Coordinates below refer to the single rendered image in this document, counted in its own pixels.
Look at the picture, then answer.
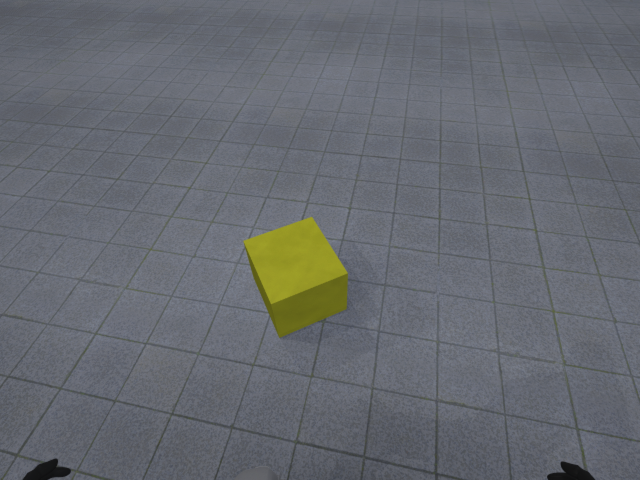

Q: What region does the robot left hand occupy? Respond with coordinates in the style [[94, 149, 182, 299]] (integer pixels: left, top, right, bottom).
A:
[[23, 459, 71, 480]]

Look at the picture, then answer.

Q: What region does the carton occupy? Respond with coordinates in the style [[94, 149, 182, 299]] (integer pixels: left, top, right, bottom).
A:
[[243, 217, 348, 338]]

